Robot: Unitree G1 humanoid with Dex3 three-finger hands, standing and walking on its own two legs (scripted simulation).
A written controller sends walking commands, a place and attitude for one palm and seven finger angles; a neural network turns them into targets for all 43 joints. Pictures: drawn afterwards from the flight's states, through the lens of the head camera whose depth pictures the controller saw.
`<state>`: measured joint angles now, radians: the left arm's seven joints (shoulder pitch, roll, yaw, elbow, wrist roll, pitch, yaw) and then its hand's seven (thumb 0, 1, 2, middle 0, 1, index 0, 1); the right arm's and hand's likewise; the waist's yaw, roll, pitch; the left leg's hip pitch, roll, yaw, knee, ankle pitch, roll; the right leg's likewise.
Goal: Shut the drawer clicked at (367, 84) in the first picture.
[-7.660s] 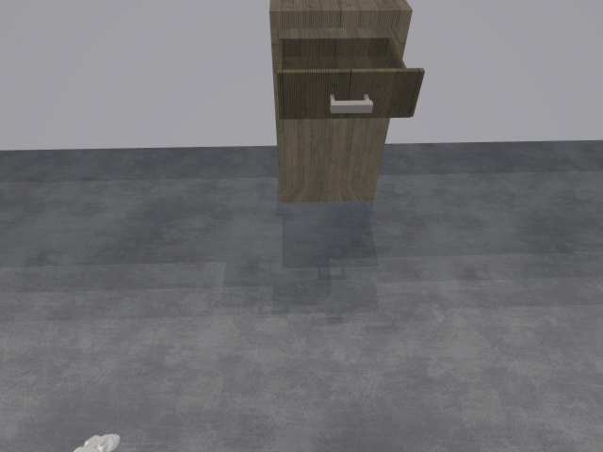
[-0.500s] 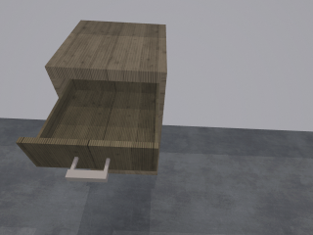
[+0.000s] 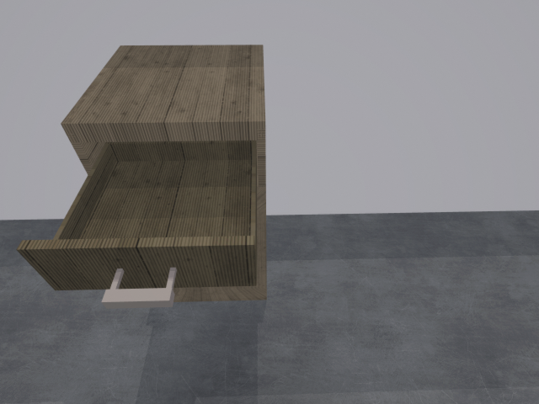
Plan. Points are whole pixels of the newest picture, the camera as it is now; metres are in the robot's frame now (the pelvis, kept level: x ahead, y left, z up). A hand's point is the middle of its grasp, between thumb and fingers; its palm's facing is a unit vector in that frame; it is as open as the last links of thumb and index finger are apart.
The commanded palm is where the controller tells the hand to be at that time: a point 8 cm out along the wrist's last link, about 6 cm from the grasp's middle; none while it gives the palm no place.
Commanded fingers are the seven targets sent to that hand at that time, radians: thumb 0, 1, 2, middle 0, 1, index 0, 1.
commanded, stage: come to a stop and stand still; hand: left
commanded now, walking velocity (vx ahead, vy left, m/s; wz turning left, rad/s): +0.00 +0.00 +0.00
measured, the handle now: (142, 286) +0.32 +0.25 -0.05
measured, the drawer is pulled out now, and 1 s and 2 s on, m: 0.30 0.30 0.30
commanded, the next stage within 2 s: look again from close up in 0.14 s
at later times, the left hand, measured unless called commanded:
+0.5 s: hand out of the picture +0.01 +0.18 -0.17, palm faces +0.02 -0.99 -0.16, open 7.3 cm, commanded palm none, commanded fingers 0.00 0.90 0.90 -0.20 -0.30 -0.20 -0.30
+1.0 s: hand out of the picture +0.12 +0.24 -0.11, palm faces +0.16 -0.95 -0.28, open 7.1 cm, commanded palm +0.13 +0.24 -0.06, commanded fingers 0.00 0.90 0.90 -0.34 -0.45 -0.34 -0.45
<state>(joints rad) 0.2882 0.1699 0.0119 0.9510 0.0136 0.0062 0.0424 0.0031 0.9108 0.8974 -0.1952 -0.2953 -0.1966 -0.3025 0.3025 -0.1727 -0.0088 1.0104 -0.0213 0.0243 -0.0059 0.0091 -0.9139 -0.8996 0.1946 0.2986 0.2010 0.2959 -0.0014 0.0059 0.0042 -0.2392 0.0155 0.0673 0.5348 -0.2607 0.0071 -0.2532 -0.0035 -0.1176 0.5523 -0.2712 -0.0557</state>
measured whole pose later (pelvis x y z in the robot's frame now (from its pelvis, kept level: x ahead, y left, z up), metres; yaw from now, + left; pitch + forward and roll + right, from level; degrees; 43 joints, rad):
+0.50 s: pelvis +0.02 +0.02 +0.01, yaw -1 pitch -1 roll +0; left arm 0.33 0.14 -0.02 1.09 0.01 -0.01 0.03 0.00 0.92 0.90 -0.19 -0.30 -0.20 -0.30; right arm 0.32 -0.13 0.03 1.13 -0.01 -0.01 -0.02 0.01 -0.91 -0.90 0.20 0.30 0.20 0.30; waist 0.00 -0.01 0.02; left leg -0.18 0.00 0.09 0.43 -0.24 0.04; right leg -0.19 -0.01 -0.09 0.43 -0.22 -0.02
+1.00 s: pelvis +0.04 +0.04 +0.00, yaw -1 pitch +1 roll +1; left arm 0.56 0.21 -0.02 0.36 -0.09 0.08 0.16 0.06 0.99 0.90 -0.22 -0.32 -0.22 -0.32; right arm 0.37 -0.18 0.02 0.92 0.03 -0.20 -0.05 0.03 -0.93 -0.90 0.20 0.30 0.21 0.30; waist -0.01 -0.02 -0.02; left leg -0.20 -0.06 0.11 0.47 -0.29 0.06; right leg -0.26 -0.06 -0.05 0.57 -0.32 -0.01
